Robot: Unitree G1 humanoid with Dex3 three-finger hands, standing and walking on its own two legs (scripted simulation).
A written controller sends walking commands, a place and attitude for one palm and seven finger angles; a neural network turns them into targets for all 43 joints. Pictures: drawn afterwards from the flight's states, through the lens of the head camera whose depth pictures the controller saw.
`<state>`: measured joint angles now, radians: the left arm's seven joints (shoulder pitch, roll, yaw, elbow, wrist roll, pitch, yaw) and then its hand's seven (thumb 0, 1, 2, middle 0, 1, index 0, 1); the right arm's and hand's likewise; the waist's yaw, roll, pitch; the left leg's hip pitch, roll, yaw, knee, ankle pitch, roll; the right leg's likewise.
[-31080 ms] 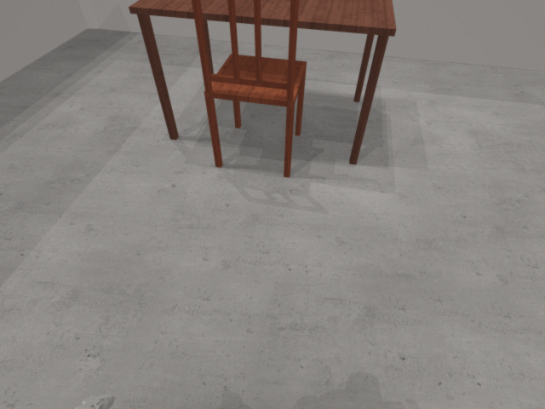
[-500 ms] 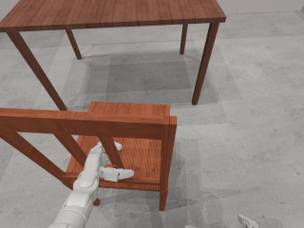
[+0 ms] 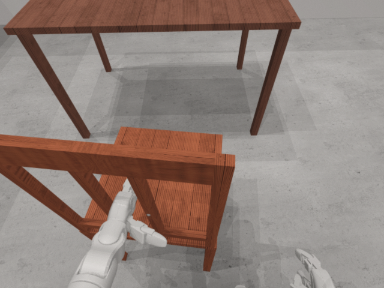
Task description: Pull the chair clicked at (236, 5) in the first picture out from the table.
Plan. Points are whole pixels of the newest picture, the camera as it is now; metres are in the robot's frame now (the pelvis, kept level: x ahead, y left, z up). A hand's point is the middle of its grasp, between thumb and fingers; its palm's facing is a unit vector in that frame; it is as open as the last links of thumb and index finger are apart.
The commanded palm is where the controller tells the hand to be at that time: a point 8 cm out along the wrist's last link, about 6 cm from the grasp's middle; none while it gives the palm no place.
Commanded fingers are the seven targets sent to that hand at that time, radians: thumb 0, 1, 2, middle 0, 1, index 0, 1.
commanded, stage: draw the fingers out of the gap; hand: left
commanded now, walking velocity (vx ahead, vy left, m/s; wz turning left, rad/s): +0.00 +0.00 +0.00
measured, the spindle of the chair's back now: (106, 203) +0.31 +0.20 -0.03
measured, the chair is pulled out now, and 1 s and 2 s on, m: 0.58 0.58 0.58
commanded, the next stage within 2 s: draw the hand back to the body in 0.76 s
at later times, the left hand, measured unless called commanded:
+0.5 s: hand (137, 257) +0.20 +0.12 -0.04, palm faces -0.07 -0.99 -0.14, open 17.5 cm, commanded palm +0.19 +0.17 -0.02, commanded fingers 0.00 -0.55 0.20 0.00 0.00 0.00 0.00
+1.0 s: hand (130, 282) +0.15 +0.12 -0.01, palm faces +0.04 -1.00 -0.01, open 17.5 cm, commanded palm +0.13 +0.18 +0.01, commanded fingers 0.00 -0.55 0.20 0.00 0.00 0.00 0.00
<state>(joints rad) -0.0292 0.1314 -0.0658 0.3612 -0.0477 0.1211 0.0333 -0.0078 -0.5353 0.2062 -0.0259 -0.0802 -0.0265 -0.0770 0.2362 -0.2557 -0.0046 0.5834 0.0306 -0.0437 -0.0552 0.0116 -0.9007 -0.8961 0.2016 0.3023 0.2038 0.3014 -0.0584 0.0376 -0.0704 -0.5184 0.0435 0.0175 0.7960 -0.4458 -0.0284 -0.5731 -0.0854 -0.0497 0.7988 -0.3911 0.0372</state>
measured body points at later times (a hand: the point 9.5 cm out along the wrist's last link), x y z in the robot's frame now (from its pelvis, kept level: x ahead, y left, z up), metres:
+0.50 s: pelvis +0.00 +0.00 -0.01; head +0.04 -0.02 +0.43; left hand +0.20 +0.17 -0.03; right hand +0.17 -0.25 -0.09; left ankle -0.03 +0.14 -0.70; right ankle +0.00 -0.14 -0.71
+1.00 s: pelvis -0.02 +0.00 -0.03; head +0.03 +0.00 +0.42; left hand +0.14 +0.17 +0.00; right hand +0.17 -0.23 -0.10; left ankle -0.03 +0.14 -0.71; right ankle +0.00 -0.14 -0.71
